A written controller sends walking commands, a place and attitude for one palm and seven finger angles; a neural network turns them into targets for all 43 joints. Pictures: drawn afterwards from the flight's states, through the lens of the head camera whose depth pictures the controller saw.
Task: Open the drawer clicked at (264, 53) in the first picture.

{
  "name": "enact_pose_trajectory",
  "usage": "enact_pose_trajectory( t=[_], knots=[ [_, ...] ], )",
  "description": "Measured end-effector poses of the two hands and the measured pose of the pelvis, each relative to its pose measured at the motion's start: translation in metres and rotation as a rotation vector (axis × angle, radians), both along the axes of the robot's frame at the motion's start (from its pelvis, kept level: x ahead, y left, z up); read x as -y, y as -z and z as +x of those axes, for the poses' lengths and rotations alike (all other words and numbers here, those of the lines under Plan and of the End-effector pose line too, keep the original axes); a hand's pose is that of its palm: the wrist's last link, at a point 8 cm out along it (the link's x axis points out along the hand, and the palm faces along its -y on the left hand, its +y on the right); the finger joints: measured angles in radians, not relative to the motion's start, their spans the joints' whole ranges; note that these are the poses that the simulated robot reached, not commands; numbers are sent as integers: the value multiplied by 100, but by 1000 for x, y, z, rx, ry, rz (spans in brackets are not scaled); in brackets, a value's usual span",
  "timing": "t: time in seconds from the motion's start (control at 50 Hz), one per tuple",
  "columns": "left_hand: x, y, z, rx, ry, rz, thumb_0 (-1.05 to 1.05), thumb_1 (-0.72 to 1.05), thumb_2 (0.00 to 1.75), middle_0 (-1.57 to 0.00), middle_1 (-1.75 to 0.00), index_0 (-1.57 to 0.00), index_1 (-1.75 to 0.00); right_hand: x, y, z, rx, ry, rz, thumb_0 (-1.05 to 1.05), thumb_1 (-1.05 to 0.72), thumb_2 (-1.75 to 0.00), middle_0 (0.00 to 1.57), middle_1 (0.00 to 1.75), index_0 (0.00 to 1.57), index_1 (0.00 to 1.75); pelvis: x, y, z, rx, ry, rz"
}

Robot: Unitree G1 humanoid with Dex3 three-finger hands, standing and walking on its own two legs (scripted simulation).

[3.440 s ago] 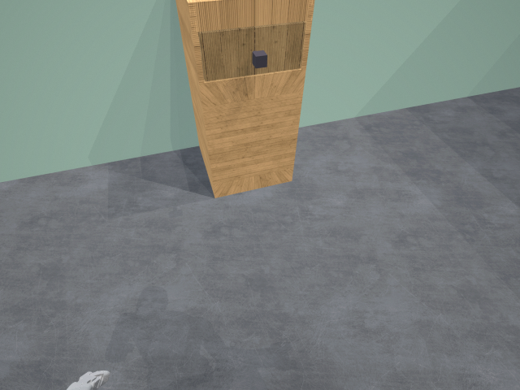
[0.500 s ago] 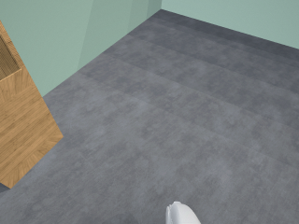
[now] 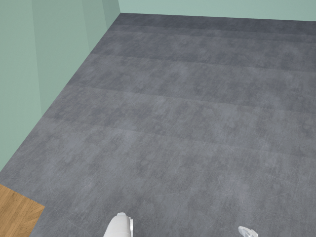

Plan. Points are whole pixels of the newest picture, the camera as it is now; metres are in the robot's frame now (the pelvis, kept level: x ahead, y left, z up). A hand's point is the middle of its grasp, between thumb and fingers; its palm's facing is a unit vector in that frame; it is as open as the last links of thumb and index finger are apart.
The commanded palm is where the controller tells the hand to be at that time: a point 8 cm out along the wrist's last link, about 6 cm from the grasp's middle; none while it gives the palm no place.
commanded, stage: walk to a spot facing it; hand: left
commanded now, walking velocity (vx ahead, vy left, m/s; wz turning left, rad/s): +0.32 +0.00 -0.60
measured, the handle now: out of the picture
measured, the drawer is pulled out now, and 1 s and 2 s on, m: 0.00 0.00 0.00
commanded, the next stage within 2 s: turn to face it in 0.64 s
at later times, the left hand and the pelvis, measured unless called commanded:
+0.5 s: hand (113, 168) +0.35 +0.20 -0.16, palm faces -0.27 -0.94 -0.22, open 7.4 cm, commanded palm none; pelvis +0.19 +0.04 -0.01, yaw -18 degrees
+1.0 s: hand (140, 151) +0.42 +0.11 -0.16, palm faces -0.38 -0.91 -0.17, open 7.4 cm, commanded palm none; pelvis +0.26 +0.00 -0.01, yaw -23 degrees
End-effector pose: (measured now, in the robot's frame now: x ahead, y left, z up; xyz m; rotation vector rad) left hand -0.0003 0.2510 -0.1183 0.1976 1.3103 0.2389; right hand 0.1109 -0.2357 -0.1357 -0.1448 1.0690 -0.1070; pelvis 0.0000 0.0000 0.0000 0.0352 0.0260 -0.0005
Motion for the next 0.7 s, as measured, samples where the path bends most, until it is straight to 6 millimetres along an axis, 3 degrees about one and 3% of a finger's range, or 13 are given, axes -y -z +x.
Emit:
enact_pose_trajectory(
  t=[0.14,0.2,0.26,0.36,0.44,0.52,0.6,0.7],
  knots=[
    [-30,22,40,-98,-25,-33,0,91,90,-20,-30,-20,-30,-42,0,113,84,-54,-18,1,-92,-90,19,30,20,30,-36,15,74,-14,71,-18],
    [-43,36,71,-144,0,-56,0,91,90,-20,-30,-20,-30,-54,-4,135,121,-23,-32,1,-91,-90,19,30,20,30,-47,21,102,6,124,-14],
    [-50,38,121,-130,76,-70,1,91,90,-20,-30,-20,-30,-56,-12,126,107,55,-39,0,-91,-90,20,30,20,30,-51,15,125,30,180,-24],
    [-43,28,229,6,192,-88,1,91,90,-19,-30,-20,-30,-48,-11,81,-40,213,-60,-1,-92,-90,20,30,21,30,-52,4,153,39,231,-44],
    [-21,17,307,104,291,-87,1,91,90,-19,-30,-20,-30,-29,-5,45,-162,314,-73,-1,-94,-90,20,30,20,30,-46,4,172,33,281,-38],
    [13,11,371,157,411,-66,0,91,90,-19,-30,-20,-30,-13,11,17,-244,415,-49,0,-93,-90,20,30,20,30,-31,11,192,31,334,-20],
    [51,12,418,220,516,-34,0,91,90,-19,-30,-20,-30,2,37,0,-307,482,-4,0,-92,-90,19,30,20,30,-9,28,209,31,377,-18],
    [76,1,434,221,545,-20,0,91,90,-19,-30,-20,-30,11,33,18,-296,514,21,1,-92,-90,19,30,20,30,4,18,218,38,423,-8]
  ],
)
